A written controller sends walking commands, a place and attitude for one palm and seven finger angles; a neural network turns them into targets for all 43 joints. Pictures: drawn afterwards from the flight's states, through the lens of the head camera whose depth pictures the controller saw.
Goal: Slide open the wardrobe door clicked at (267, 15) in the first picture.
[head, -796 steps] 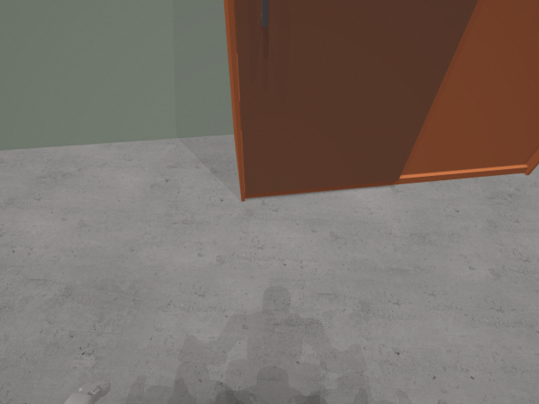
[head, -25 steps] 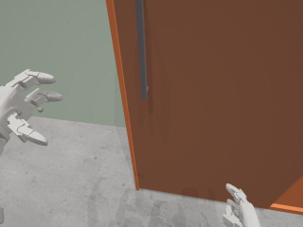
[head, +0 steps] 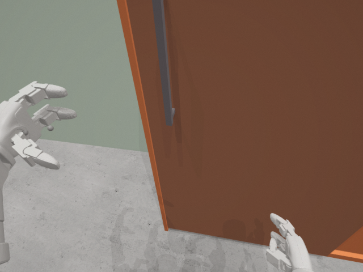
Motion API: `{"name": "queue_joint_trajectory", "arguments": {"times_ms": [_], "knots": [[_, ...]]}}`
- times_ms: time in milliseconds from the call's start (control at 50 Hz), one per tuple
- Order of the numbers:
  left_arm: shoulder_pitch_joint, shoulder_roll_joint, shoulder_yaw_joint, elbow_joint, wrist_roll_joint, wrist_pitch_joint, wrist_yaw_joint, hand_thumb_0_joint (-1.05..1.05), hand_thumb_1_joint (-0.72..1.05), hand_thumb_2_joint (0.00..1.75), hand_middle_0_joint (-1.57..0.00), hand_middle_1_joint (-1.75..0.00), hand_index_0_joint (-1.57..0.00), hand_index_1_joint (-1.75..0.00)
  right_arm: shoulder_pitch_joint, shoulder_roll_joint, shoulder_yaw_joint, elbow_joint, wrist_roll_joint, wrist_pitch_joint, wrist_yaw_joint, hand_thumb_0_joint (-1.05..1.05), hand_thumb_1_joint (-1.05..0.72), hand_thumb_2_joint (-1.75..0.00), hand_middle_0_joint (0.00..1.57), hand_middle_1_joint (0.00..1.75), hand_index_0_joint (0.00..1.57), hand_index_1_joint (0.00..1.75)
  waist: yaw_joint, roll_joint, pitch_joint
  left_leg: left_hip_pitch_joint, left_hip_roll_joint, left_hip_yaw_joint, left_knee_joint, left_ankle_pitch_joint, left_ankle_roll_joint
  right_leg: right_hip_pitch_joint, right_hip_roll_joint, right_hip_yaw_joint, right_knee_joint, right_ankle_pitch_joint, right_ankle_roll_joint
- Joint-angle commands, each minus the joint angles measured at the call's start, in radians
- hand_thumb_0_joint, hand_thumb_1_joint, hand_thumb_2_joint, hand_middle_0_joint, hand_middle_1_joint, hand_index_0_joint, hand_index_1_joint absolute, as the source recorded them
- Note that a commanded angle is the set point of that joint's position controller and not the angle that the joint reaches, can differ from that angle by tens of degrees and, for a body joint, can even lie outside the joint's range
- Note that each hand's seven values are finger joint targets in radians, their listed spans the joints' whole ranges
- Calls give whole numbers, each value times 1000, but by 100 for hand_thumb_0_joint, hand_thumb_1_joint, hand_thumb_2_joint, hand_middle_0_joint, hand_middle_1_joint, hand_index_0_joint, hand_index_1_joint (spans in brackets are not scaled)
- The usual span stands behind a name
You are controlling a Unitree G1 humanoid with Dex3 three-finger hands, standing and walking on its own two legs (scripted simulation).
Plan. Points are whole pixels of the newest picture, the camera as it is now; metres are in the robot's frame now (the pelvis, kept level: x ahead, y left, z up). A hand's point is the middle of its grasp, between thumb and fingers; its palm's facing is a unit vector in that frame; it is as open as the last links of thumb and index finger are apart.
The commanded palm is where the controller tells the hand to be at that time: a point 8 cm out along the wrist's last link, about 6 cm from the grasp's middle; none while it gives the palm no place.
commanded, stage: move the hooked fingers beside the handle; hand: left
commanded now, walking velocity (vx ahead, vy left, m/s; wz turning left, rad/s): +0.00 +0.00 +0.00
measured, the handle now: (166, 68) +0.49 +0.10 +0.24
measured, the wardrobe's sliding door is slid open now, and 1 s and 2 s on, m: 0.00 0.00 0.00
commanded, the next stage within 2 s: none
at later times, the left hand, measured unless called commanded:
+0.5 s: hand (93, 114) +0.33 +0.21 +0.23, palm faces -0.06 -1.00 -0.06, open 14.0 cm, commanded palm +0.30 +0.27 +0.23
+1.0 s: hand (119, 97) +0.38 +0.18 +0.23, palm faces -0.06 -1.00 -0.01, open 14.0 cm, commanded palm +0.36 +0.23 +0.23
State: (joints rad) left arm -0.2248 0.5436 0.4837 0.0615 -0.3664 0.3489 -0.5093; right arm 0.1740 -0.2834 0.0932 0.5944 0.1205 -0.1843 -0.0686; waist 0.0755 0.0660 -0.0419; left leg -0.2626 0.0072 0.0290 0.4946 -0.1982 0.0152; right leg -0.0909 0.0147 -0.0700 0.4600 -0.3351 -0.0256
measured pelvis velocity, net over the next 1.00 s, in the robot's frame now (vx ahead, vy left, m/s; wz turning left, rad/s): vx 0.00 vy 0.00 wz -0.02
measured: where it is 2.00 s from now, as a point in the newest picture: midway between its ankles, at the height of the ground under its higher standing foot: outside the picture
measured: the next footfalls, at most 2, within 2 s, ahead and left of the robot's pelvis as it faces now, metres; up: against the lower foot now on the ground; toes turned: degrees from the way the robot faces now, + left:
none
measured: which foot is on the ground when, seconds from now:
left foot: down 0.00-1.00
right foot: down 0.00-1.00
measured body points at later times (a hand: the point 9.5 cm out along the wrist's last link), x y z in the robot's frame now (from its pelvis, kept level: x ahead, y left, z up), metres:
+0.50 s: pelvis -0.01 +0.00 +0.00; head -0.03 -0.02 +0.45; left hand +0.32 +0.27 +0.23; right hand +0.20 -0.22 -0.07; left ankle +0.04 +0.11 -0.74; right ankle -0.05 -0.10 -0.74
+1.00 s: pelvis +0.00 +0.00 +0.00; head -0.02 -0.02 +0.45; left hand +0.38 +0.24 +0.23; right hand +0.16 -0.25 -0.09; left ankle +0.04 +0.11 -0.74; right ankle -0.05 -0.10 -0.74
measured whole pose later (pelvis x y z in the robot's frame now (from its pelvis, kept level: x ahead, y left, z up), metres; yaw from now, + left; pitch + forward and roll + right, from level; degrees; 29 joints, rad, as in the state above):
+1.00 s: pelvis +0.00 +0.00 +0.00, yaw -1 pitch -1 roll +0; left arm -0.58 0.40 0.27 0.37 -0.26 0.32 -0.27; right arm 0.21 -0.28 0.06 0.66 0.10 -0.08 -0.09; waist 0.01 0.05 -0.05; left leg -0.26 0.01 0.05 0.45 -0.17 0.01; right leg -0.11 0.02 -0.05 0.43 -0.31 -0.03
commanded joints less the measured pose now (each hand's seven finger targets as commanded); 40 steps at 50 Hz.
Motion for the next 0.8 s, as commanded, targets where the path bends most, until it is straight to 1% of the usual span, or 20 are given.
{"name": "queue_joint_trajectory", "arguments": {"times_ms": [0,40,60,120,180,240,260,300,340,360,420,480,540,560,600,640,660,680,760,780], "knots": [[-375,233,31,-280,-12,-61,16,0,-50,30,-30,-120,-30,-120,-162,-94,-50,-183,-1,-51,-8,0,-90,-90,20,30,20,30,-19,30,-203,289,-20,-67,-18,231,30,-150,-8,40,-65,411,24],[-372,235,44,-330,-15,-77,35,0,-50,30,-30,-120,-30,-120,-162,-86,-48,-190,-6,-53,-10,0,-90,-90,20,30,20,30,-11,44,-236,312,-22,-72,-25,248,27,-136,-2,28,-61,403,12],[-354,262,67,-334,-15,-85,48,0,-50,30,-30,-120,-30,-120,-163,-87,-48,-183,-9,-51,-9,0,-90,-90,20,30,20,30,-6,12,-234,305,-18,-68,-18,252,28,-126,-6,36,-68,414,14],[-383,256,85,-281,-7,-77,79,0,-50,30,-30,-120,-30,-120,-154,-88,-50,-163,-13,-38,-12,0,-90,-90,20,30,20,30,-8,1,-239,297,-19,-68,-35,254,26,-115,0,19,-65,411,11],[-370,212,47,-250,5,-44,102,0,-50,30,-30,-120,-30,-120,-165,-82,-49,-163,-12,-26,-9,0,-90,-90,20,30,20,30,-3,24,-222,285,-18,-62,-40,253,24,-117,-5,22,-69,409,10],[-420,162,-17,-174,24,-2,116,0,-50,30,-30,-120,-30,-120,-166,-88,-49,-153,-10,-4,-12,0,-90,-90,20,30,20,30,-22,3,-173,261,-15,-64,-50,199,22,-153,-5,21,-81,351,12],[-413,169,-16,-149,26,4,121,0,-50,30,-30,-120,-30,-120,-165,-91,-53,-150,-7,-1,-13,0,-90,-90,20,30,20,30,-22,-30,-168,253,-13,-59,-43,193,24,-149,-7,28,-88,350,15],[-480,144,-60,-137,38,11,125,0,-50,30,-30,-120,-30,-120,-171,-92,-49,-153,-7,8,-18,0,-90,-90,20,30,20,30,-33,-18,-164,250,-16,-64,-50,168,27,-164,-8,28,-90,321,14],[-565,133,-86,-164,45,-9,133,0,-50,30,-30,-120,-30,-120,-174,-90,-50,-154,-10,8,-23,0,-90,-90,20,30,20,30,-46,3,-190,280,-14,-72,-52,154,27,-173,-6,28,-94,286,9],[-577,141,-90,-187,48,-25,141,0,-50,30,-30,-120,-30,-120,-178,-88,-51,-155,-9,7,-24,0,-90,-90,20,30,20,30,-45,-22,-202,284,-11,-66,-46,155,30,-163,-8,35,-100,287,11],[-674,126,-103,-181,53,-61,163,0,-50,30,-30,-120,-30,-120,-172,-84,-47,-144,-16,7,-31,0,-90,-90,20,30,20,30,-54,15,-225,308,-14,-73,-56,150,27,-161,-6,32,-101,272,4],[-653,155,-63,-145,59,-77,193,0,-50,30,-30,-120,-30,-120,-168,-85,-50,-137,-22,9,-30,0,-90,-90,20,30,20,30,-35,-6,-244,295,-13,-69,-61,158,28,-132,-9,37,-104,283,4],[-662,130,-85,-21,74,-49,217,0,-50,30,-30,-120,-30,-120,-154,-89,-50,-121,-21,25,-29,0,-90,-90,20,30,20,30,-40,-23,-191,252,-11,-63,-76,110,24,-151,-9,34,-110,237,8],[-627,155,-65,49,79,-40,225,0,-50,30,-30,-120,-30,-120,-144,-96,-57,-109,-20,31,-29,0,-90,-90,20,30,20,30,-38,-65,-170,228,-7,-59,-74,95,26,-153,-10,39,-122,220,11],[-657,153,-76,86,90,-25,234,0,-50,30,-30,-120,-30,-120,-135,-103,-57,-111,-19,42,-31,0,-90,-90,20,30,20,30,-41,-60,-161,207,-7,-55,-81,91,27,-149,-14,42,-120,224,12],[-694,134,-102,67,98,-33,236,0,-50,30,-30,-120,-30,-120,-137,-99,-60,-122,-18,46,-31,0,-90,-90,20,30,20,30,-45,-30,-192,234,-9,-51,-73,118,29,-144,-14,47,-115,255,10],[-713,134,-113,65,97,-49,236,0,-50,30,-30,-120,-30,-120,-134,-102,-64,-119,-18,45,-29,0,-90,-90,20,30,20,30,-51,-47,-203,233,-7,-46,-65,129,32,-135,-17,52,-116,274,12],[-754,136,-116,40,98,-64,234,0,-50,30,-30,-120,-30,-120,-132,-101,-65,-122,-18,45,-30,0,-90,-90,20,30,20,30,-57,-16,-225,247,-8,-46,-64,142,34,-129,-17,54,-113,290,11],[-806,150,-103,-25,90,-141,227,0,-50,30,-30,-120,-30,-120,-120,-98,-69,-126,-22,36,-30,0,-90,-90,20,30,20,30,-59,-24,-292,297,-7,-46,-51,208,36,-95,-11,49,-99,357,6],[-832,128,-122,-43,91,-152,227,0,-50,30,-30,-120,-30,-120,-122,-96,-68,-126,-22,32,-31,0,-90,-90,20,30,20,30,-62,8,-299,312,-9,-47,-52,218,37,-100,-11,51,-97,369,4]]}}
